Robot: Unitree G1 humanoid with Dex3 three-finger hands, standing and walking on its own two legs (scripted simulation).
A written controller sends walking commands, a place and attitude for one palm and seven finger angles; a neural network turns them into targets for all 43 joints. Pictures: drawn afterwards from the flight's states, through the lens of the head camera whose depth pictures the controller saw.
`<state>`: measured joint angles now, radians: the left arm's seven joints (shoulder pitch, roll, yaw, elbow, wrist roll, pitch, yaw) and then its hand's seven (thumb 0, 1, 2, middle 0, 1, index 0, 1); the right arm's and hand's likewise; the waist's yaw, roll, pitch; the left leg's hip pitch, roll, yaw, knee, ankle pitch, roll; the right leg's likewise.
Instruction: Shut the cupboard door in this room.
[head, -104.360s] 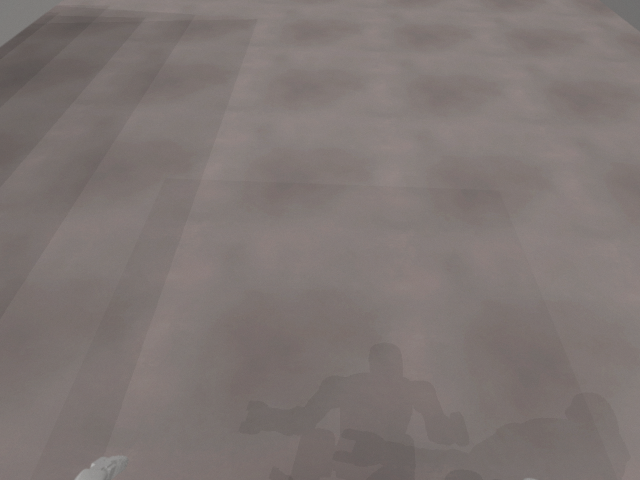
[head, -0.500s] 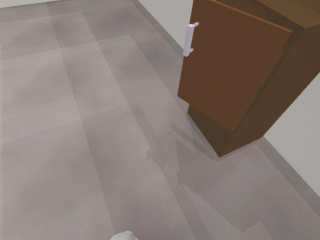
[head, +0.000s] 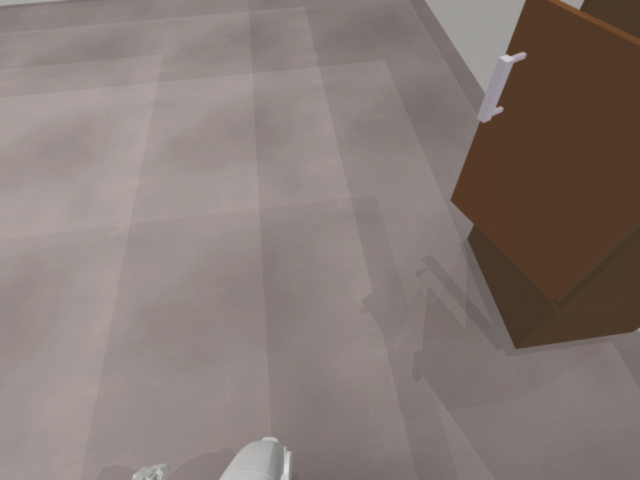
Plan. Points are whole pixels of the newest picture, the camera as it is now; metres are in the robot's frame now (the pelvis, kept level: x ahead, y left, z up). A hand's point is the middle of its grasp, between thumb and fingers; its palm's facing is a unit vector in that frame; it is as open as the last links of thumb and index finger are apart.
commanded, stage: walk to a spot facing it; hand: left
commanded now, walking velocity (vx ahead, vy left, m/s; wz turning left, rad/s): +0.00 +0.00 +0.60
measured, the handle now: (501, 87) +0.85 -0.38 -0.03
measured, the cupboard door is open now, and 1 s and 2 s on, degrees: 21 21 21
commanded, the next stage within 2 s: turn to face it in 1.08 s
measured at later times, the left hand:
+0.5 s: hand out of the picture +0.09 +0.23 -0.15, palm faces +0.33 -0.89 -0.30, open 7.4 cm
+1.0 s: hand out of the picture +0.08 +0.25 -0.19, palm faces +0.63 -0.74 -0.21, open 7.4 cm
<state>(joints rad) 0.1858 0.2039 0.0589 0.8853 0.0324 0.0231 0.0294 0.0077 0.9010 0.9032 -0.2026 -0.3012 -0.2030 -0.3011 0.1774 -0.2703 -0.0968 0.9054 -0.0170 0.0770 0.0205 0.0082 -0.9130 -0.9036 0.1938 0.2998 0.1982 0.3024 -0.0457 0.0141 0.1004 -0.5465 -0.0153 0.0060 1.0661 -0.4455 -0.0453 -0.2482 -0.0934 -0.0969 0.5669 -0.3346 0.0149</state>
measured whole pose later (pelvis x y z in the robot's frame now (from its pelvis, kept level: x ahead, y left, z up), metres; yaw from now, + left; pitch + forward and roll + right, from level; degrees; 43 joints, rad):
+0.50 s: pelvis +0.07 -0.01 -0.01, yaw +19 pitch +1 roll +1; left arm 0.22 0.23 0.07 0.86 0.03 -0.03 -0.01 0.01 0.90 0.90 -0.20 -0.30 -0.20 -0.30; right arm 0.27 -0.23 -0.06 0.96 -0.02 0.05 0.02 0.01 -0.91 -0.90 0.20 0.30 0.20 0.30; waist -0.01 0.04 0.05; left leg -0.40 -0.02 -0.08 0.95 -0.50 0.01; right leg -0.35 -0.07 -0.12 0.65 -0.32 0.00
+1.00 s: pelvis +0.21 +0.10 -0.01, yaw +37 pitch +1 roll +0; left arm 0.32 0.21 0.08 0.98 0.03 0.01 -0.01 0.01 0.90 0.90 -0.20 -0.30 -0.20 -0.30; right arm 0.10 -0.22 -0.03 0.86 -0.03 -0.03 0.01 0.00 -0.91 -0.90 0.19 0.30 0.20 0.30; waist 0.02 -0.03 0.12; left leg -0.41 -0.02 0.12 0.65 -0.26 0.08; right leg -0.45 -0.16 -0.07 1.23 -0.42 0.05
